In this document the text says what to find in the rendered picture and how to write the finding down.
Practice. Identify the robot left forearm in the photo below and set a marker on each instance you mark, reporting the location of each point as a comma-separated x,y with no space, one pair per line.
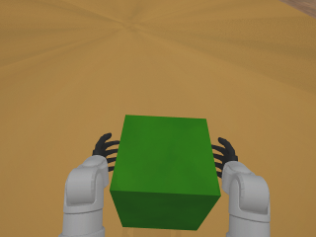
84,199

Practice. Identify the right robot hand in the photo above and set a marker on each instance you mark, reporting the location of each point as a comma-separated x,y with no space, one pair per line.
228,154

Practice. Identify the left robot hand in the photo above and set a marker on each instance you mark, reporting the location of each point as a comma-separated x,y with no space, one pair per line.
102,145

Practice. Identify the robot right forearm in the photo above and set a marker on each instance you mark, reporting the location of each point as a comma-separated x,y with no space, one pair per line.
249,205

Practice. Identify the carton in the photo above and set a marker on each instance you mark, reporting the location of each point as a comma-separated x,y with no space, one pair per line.
165,175

